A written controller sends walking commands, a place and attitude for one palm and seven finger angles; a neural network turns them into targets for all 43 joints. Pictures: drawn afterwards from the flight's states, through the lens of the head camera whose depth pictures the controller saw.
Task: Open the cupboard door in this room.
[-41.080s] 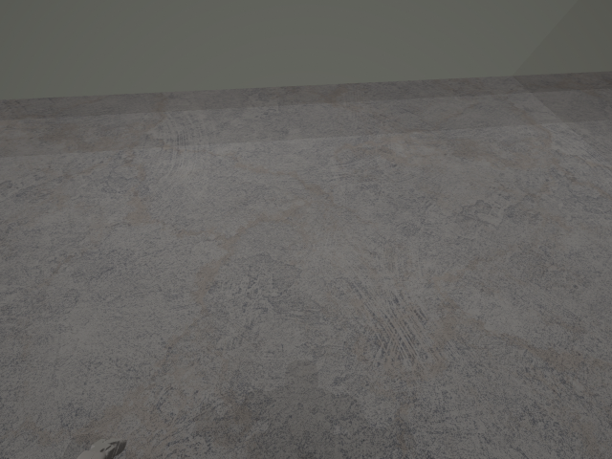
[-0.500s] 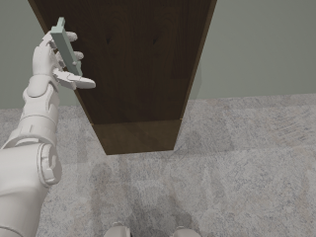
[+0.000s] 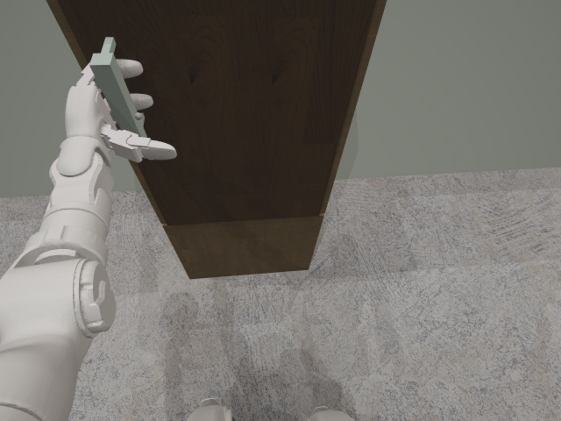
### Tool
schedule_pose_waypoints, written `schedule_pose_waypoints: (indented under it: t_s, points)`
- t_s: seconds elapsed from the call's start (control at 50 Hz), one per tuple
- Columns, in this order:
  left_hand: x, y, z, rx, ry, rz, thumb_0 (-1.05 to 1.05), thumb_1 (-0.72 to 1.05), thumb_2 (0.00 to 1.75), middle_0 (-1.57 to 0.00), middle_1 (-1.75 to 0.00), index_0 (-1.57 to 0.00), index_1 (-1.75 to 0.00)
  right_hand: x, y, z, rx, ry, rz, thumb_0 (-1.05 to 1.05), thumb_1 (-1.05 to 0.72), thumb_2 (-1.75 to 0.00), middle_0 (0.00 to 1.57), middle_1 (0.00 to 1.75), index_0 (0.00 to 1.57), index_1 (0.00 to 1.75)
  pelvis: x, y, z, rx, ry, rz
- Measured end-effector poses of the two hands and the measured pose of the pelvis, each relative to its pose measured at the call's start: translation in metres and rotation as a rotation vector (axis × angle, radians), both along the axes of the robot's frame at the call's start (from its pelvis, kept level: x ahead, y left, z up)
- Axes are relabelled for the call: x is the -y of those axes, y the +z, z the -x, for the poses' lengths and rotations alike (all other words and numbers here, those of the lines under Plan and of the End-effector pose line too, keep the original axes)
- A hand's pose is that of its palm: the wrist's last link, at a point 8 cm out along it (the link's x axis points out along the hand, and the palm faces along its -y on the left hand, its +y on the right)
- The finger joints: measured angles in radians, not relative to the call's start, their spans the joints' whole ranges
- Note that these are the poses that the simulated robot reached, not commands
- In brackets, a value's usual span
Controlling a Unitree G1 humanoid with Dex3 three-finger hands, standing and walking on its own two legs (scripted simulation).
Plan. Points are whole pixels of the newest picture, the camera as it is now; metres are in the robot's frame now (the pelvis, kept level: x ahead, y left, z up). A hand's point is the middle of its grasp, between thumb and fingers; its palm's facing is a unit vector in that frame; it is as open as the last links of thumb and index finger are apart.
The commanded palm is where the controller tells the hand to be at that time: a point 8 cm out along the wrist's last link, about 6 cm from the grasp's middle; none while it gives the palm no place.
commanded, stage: slide the fingers in behind the handle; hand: left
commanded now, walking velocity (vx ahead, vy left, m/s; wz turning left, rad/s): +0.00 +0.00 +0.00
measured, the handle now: (124, 95) +0.56 +0.18 +0.12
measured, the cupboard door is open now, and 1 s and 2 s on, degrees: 0 0 44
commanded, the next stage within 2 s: close the thumb around the handle in 0.02 s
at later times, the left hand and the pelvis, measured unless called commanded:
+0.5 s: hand (136, 114) +0.52 +0.16 +0.13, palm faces +0.02 -1.00 -0.01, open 9.8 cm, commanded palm +0.50 +0.20 +0.12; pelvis +0.00 +0.01 +0.00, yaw +0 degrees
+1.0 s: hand (139, 117) +0.52 +0.15 +0.12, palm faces +0.02 -1.00 +0.00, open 5.5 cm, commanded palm +0.49 +0.20 +0.12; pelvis +0.00 +0.01 +0.00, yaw +0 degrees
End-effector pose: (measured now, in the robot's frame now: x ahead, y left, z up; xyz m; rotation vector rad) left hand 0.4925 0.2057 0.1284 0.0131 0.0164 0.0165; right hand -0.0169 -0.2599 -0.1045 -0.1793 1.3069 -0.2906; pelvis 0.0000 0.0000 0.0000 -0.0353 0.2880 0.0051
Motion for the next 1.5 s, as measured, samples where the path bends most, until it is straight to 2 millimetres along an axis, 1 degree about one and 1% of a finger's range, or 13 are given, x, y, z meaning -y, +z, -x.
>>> schedule_pose_waypoints:
  t_s: [0.18,0.28,0.42,0.62,0.7,0.76,1.0,1.12,1.22,1.3,1.36,1.42,1.5]
  points:
    - [0.000,-0.001,-0.001,0.005,0.000,0.006,-0.02,-0.49,0.30,-0.30,-1.20,-0.31,-1.20,-0.005,-0.002,-0.012,0.014,0.016,-0.009,0.00,-0.90,-0.90,0.21,0.30,0.20,0.30,-0.003,0.000,-0.002,0.000,0.001,-0.001]
    - [-0.001,-0.002,-0.001,-0.001,-0.004,0.006,-0.02,-0.40,0.34,-0.31,-1.21,-0.32,-1.21,-0.004,0.000,-0.012,0.017,0.013,-0.001,0.00,-0.90,-0.90,0.21,0.30,0.20,0.30,-0.004,0.000,-0.002,0.000,0.001,0.000]
    - [-0.003,-0.002,-0.004,-0.002,0.000,0.007,-0.01,-0.11,0.47,-0.34,-1.25,-0.35,-1.26,-0.004,0.000,-0.005,-0.003,0.011,0.010,0.00,-0.90,-0.90,0.21,0.30,0.20,0.30,-0.005,-0.001,0.000,-0.005,0.002,0.003]
    - [-0.004,-0.002,-0.006,0.000,-0.002,0.006,-0.01,0.42,0.70,-0.37,-1.30,-0.38,-1.31,-0.006,0.001,0.009,-0.034,-0.006,0.009,0.00,-0.90,-0.90,0.21,0.30,0.20,0.30,-0.006,-0.002,0.001,-0.011,-0.001,0.005]
    - [-0.002,-0.004,-0.004,-0.004,-0.007,0.012,0.00,0.63,0.78,-0.38,-1.32,-0.39,-1.32,-0.007,0.001,0.011,-0.033,-0.013,0.005,0.00,-0.90,-0.90,0.21,0.30,0.20,0.30,-0.007,-0.001,0.000,-0.007,-0.004,0.004]
    - [-0.001,-0.005,-0.003,-0.010,-0.006,0.012,0.00,0.73,0.83,-0.39,-1.33,-0.39,-1.33,-0.008,0.001,0.010,-0.029,-0.014,0.004,0.00,-0.90,-0.90,0.21,0.30,0.20,0.30,-0.007,-0.001,0.000,-0.003,-0.003,0.005]
    - [-0.001,-0.005,-0.003,-0.007,0.001,0.013,0.00,0.73,0.83,-0.39,-1.35,-0.40,-1.34,-0.006,-0.001,0.006,-0.010,-0.006,0.007,0.00,-0.90,-0.90,0.21,0.30,0.20,0.30,-0.006,-0.002,0.003,-0.008,-0.004,0.004]
    - [0.001,-0.005,0.004,0.004,0.005,0.012,0.01,0.73,0.82,-0.38,-1.35,-0.39,-1.35,-0.005,0.000,0.002,0.006,-0.017,-0.003,0.00,-0.90,-0.90,0.21,0.30,0.20,0.30,-0.005,0.000,-0.001,0.002,-0.017,-0.002]
    - [0.003,-0.006,0.020,0.018,-0.001,0.015,0.01,0.73,0.79,-0.37,-1.35,-0.38,-1.35,-0.006,0.001,-0.011,0.045,-0.023,-0.020,0.01,-0.90,-0.90,0.21,0.30,0.20,0.30,-0.004,0.004,-0.007,0.026,-0.026,-0.008]
    - [0.006,-0.007,0.039,0.033,-0.012,0.019,0.01,0.71,0.76,-0.37,-1.35,-0.38,-1.35,-0.006,0.003,-0.033,0.105,-0.015,-0.035,0.01,-0.90,-0.90,0.21,0.30,0.20,0.30,-0.003,0.008,-0.013,0.054,-0.031,-0.014]
    - [0.011,-0.007,0.057,0.044,-0.025,0.024,0.01,0.70,0.74,-0.37,-1.35,-0.37,-1.35,-0.006,0.007,-0.056,0.169,0.003,-0.046,0.01,-0.90,-0.90,0.21,0.30,0.20,0.30,-0.002,0.011,-0.016,0.076,-0.031,-0.017]
    - [0.017,-0.008,0.080,0.056,-0.042,0.026,0.01,0.69,0.73,-0.37,-1.35,-0.37,-1.35,-0.006,0.011,-0.083,0.248,0.029,-0.057,0.01,-0.90,-0.90,0.21,0.30,0.20,0.30,-0.001,0.013,-0.018,0.098,-0.030,-0.021]
    - [0.034,-0.009,0.115,0.062,0.072,0.104,0.03,0.66,0.72,-0.37,-1.35,-0.37,-1.35,-0.011,0.019,-0.123,0.361,0.094,-0.078,0.01,-0.91,-0.90,0.20,0.30,0.20,0.30,-0.001,0.016,-0.019,0.131,-0.024,-0.025]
